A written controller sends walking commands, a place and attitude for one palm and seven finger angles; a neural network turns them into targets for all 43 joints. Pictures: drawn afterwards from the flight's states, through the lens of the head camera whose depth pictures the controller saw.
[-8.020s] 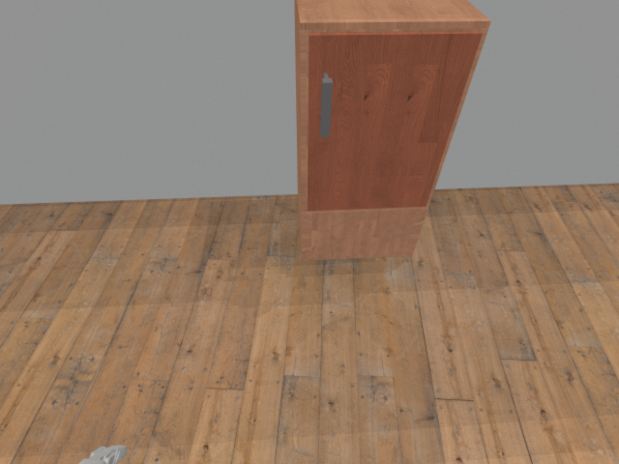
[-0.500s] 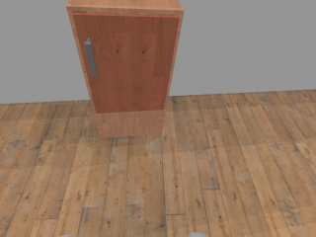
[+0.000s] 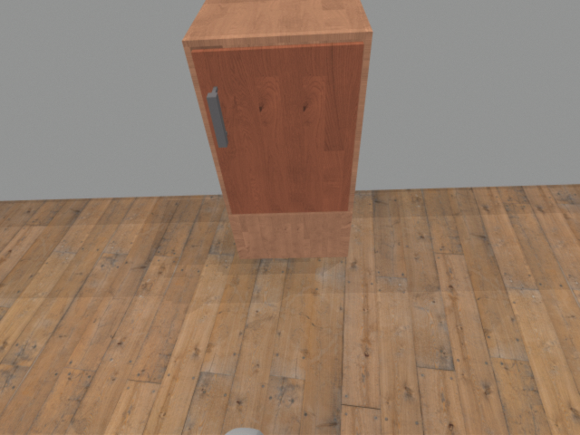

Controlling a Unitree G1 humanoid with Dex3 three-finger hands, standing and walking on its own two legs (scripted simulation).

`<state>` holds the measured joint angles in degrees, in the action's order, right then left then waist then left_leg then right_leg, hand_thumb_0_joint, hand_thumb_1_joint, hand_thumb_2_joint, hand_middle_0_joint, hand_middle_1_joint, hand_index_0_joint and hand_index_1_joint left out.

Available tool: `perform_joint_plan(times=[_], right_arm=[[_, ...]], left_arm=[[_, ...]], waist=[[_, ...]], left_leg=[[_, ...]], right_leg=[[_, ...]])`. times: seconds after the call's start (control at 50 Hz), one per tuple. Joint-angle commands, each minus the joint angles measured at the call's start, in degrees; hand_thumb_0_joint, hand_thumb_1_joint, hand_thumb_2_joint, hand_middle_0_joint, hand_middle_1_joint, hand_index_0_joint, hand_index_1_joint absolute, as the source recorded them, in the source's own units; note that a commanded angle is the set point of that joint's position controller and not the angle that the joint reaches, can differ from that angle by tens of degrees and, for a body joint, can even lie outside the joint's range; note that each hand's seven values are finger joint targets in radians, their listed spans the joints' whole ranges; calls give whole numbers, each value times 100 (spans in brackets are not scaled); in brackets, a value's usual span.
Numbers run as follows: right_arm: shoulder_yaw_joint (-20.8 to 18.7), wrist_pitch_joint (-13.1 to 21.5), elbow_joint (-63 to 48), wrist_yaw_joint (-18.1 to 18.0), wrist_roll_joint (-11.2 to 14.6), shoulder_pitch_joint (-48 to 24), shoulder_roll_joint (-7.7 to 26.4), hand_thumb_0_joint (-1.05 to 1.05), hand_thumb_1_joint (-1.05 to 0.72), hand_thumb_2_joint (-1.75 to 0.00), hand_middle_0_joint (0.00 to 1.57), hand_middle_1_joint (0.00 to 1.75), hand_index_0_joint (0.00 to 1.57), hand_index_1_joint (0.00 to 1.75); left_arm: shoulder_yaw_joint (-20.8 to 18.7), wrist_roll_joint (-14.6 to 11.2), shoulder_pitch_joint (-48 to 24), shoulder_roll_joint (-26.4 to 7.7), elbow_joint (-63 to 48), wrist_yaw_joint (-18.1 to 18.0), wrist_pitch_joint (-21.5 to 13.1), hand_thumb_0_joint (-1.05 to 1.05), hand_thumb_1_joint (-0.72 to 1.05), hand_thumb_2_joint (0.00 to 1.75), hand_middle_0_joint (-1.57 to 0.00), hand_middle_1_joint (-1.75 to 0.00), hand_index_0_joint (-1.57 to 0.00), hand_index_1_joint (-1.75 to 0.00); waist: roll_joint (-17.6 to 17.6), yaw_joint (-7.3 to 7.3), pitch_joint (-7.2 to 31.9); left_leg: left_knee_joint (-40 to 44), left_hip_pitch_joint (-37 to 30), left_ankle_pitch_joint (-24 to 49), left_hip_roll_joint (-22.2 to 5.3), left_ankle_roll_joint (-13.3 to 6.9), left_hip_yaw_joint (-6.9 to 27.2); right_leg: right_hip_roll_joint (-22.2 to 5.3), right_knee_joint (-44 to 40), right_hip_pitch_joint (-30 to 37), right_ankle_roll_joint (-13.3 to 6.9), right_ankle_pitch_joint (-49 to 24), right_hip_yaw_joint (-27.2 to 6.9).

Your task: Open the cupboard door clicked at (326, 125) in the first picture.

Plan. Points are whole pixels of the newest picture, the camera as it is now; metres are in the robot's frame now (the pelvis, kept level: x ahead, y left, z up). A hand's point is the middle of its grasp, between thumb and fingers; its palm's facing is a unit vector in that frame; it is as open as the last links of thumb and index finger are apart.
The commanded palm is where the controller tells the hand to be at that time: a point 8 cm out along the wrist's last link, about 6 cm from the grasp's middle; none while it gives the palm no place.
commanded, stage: take the last steps up to it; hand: left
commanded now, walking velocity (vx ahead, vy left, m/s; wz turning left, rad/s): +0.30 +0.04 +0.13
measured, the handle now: (219, 117) +0.92 +0.23 -0.04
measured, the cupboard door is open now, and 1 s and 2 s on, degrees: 0 0 0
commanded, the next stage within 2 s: come to a stop and stand still in 1.18 s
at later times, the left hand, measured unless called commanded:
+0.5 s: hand out of the picture +0.00 +0.26 -0.18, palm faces +0.11 -0.98 -0.15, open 7.4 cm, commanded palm none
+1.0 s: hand (191, 342) +0.32 +0.22 -0.17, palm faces +0.06 -0.98 -0.21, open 7.2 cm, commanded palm none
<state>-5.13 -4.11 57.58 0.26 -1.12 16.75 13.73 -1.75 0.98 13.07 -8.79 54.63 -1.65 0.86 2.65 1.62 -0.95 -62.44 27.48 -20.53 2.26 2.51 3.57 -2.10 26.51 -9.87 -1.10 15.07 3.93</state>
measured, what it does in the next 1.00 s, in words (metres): walks ahead: left foot, then right foot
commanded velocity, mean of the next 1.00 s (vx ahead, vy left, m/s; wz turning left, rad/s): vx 0.29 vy -0.03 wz -0.02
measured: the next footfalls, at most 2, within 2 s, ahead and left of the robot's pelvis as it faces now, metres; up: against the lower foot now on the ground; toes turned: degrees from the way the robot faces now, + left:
left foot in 0.30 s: +0.04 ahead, +0.17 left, +0.00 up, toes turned +9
right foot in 0.84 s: +0.35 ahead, -0.05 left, +0.00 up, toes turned -7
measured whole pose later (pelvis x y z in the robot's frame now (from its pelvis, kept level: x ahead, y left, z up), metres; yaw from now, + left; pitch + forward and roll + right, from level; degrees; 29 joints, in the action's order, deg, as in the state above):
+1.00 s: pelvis +0.24 +0.03 -0.01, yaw +1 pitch -3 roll +0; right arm -2.9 0.6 64.1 -0.9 -0.9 22.2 8.0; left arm -3.4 0.5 9.9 -8.9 59.1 -1.2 -3.2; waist 1.5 2.4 -3.4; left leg -71.0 24.7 -20.0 -5.2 -0.8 -1.9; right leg 0.0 29.8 -16.5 -4.2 10.6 9.2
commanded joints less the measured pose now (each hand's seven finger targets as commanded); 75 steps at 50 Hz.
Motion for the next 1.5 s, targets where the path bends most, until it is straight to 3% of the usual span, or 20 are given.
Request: perform_joint_plan(times=[0.0, 0.16, 0.24, 0.28, 0.3, 0.36, 0.44, 0.66, 0.76, 0.78, 0.8, 0.82, 0.88, 0.98, 1.14, 1.22, 1.26, 1.28, 1.36, 1.48], right_arm=[[-43, 119, -329, 65, -78, -148, 289, 0, -90, -90, 20, 30, 20, 30], [117, 398, -452, 134, -13, -880, 5, 0, -90, -90, 20, 30, 20, 30], [169, 573, -12, 19, 33, 87, 81, 0, -90, -90, 20, 30, 20, 30], [-46, 626, 226, -75, -7, 1116, 991, 0, -90, -90, 20, 30, 20, 30], [-63, 576, 259, -98, -32, 1274, 1111, 0, -90, -90, 20, 30, 20, 30], [168, 663, 235, -170, 1, 626, 426, 0, -90, -90, 20, 30, 20, 30], [210, 823, 272, -211, 29, 687, 149, 0, -90, -90, 20, 30, 20, 30], [224, 864, 705, -281, -33, 1452, 130, 0, -90, -90, 20, 30, 20, 30], [150, 821, 773, -280, -7, 1272, 376, 0, -90, -90, 20, 30, 20, 30], [149, 826, 746, -252, 28, 1194, 357, 0, -90, -90, 20, 30, 20, 30], [181, 826, 685, -174, 98, 1400, 78, 0, -90, -90, 20, 30, 20, 30], [214, 814, 543, -179, 126, 1602, -149, 0, -90, -90, 20, 30, 20, 30], [179, 696, 400, -111, 73, 796, -229, 0, -90, -90, 20, 30, 20, 30], [184, 405, 526, -60, -53, 1302, -536, 0, -90, -90, 20, 30, 20, 30], [211, 578, 56, 28, -25, 137, -452, 0, -90, -90, 20, 30, 20, 30], [233, 719, 244, -23, -19, 454, -267, 0, -90, -90, 20, 30, 20, 30], [104, 738, 349, -97, -53, 1022, 495, 0, -90, -90, 20, 30, 20, 30], [132, 665, 323, -144, -66, 958, 497, 0, -90, -90, 20, 30, 20, 30], [350, 686, 226, -323, -12, -34, 60, 0, -90, -90, 20, 30, 20, 30], [135, 492, 257, -361, 30, -162, 398, 0, -90, -90, 20, 30, 20, 30]], left_arm=[[-232, 10, 293, -1005, -240, -34, -251, 0, 90, 90, -20, -30, -20, -30], [-226, 131, 1277, -1080, 383, 47, -352, 0, 90, 90, -20, -30, -20, -30], [-187, 8, 1060, -902, 525, 83, -280, 0, 90, 90, -20, -30, -20, -30], [-45, -5, 844, -325, 322, 133, -257, 0, 90, 90, -20, -30, -20, -30], [-69, 43, 420, -458, 160, 115, -250, 0, 90, 90, -20, -30, -20, -30], [-122, 74, 329, -529, 412, 212, -217, 0, 90, 90, -20, -30, -20, -30], [-124, 62, 696, -316, 600, 249, -164, 0, 90, 90, -20, -30, -20, -30], [-110, -7, -965, -337, -50, 316, -154, 0, 90, 90, -20, -30, -20, -30], [-191, 0, 206, -543, 252, 265, -296, 0, 90, 90, -20, -30, -20, -30], [-265, 43, 1021, -709, 505, 244, -366, 0, 90, 90, -20, -30, -20, -30], [-401, 99, 1721, -1239, 702, 171, -456, 0, 90, 90, -20, -30, -20, -30], [-465, -8, 1951, -1641, 760, 142, -456, 0, 90, 90, -20, -30, -20, -30], [-324, -69, 487, -1117, 361, 81, -385, 0, 90, 90, -20, -30, -20, -30], [-134, 8, -90, -551, 306, 43, -469, 0, 90, 90, -20, -30, -20, -30], [-221, 47, 500, -766, 538, 90, -470, 0, 90, 90, -20, -30, -20, -30], [-171, -10, 642, -596, 674, 95, -383, 0, 90, 90, -20, -30, -20, -30], [-74, -37, 739, -161, 546, 141, -323, 0, 90, 90, -20, -30, -20, -30], [-60, -15, 501, -211, 460, 124, -313, 0, 90, 90, -20, -30, -20, -30], [7, -41, 742, -103, 814, 62, -187, 0, 90, 90, -20, -30, -20, -30], [-91, 2, 615, -315, 658, 23, 73, 0, 90, 90, -20, -30, -20, -30]], waist=[[-1212, -234, -434], [-1414, -607, -340], [-770, -126, -20], [1527, 369, 179], [1108, 466, -241], [667, 154, -1019], [366, -120, -819], [341, 131, -1111], [150, -478, -278], [-30, -853, 136], [-1057, -1062, 824], [-1731, -822, 1322], [-523, -447, -140], [-735, 218, -344], [-767, -200, -281], [-305, -42, -183], [1595, 94, -100], [1261, 113, -287], [309, -241, -104], [531, -138, 69]], left_leg=[[-145, 512, 277, -409, 105, -153], [2331, -252, -466, -472, -67, -756], [4122, -2644, 556, -327, -132, -1063], [4977, -3809, -506, -2394, -817, 1466], [5288, -3275, -857, -2762, -1143, 1790], [5421, -2267, 17, -2241, -1031, 975], [5252, -2406, 2208, -1812, -984, -36], [4976, -2997, 3668, -1882, -1089, -271], [3291, -2731, 5559, -1760, -880, -673], [2269, -2116, 4901, -1484, -695, -861], [527, -884, 2645, -886, -481, -1124], [-1304, 31, -1202, -174, -351, -827], [-1736, 390, -194, -895, -492, -236], [-274, -449, 389, -989, -232, -488], [2198, -473, 408, -858, -140, -806], [3563, -1997, 939, -709, -91, -916], [4623, -2701, 968, -2305, -816, 1105], [5013, -2301, 1235, -2685, -1208, 1481], [4429, -1969, 4843, -2088, -1105, 86], [4234, -2148, 4802, -2069, -1126, -189]], right_leg=[[-1460, -1590, -74, -446, 841, -1186], [-1566, -1524, 375, -648, 688, -1283], [-920, -571, -884, -186, 739, -460], [-101, 1857, -2698, 273, 1670, 499], [-192, 2666, -2949, 194, 1781, 149], [-571, 3521, -2874, 171, 703, -177], [-502, 3724, -2719, 329, -52, -65], [-416, 2021, -2988, 130, -493, 119], [175, 771, -560, -242, -380, 485], [134, 423, 680, -308, -812, 391], [-1137, 162, 2029, -754, -1111, -1099], [-2426, -561, 2341, -1350, -1693, -3230], [-2053, -1489, 5, -1108, 951, -2422], [-1270, -1796, -1519, -696, 242, -556], [-1352, -1547, -496, -910, 174, -698], [-968, -577, -1000, -527, 327, -362], [-39, 1403, -2015, -10, 1214, 485], [-9, 2139, -2059, 41, 1783, 248], [-354, 1938, -1140, 206, 1018, -225], [-236, 1588, -996, 269, 749, -55]])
